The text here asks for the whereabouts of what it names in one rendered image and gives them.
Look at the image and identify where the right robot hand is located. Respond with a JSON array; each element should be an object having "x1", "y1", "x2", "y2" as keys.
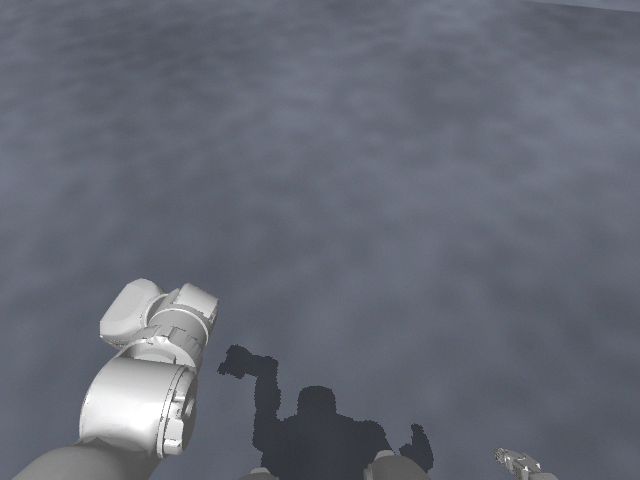
[{"x1": 494, "y1": 448, "x2": 558, "y2": 480}]

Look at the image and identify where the left robot hand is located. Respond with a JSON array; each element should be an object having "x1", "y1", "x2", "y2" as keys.
[{"x1": 100, "y1": 278, "x2": 166, "y2": 351}]

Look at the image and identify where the left robot arm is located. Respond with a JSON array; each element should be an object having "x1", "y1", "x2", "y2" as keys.
[{"x1": 11, "y1": 283, "x2": 219, "y2": 480}]

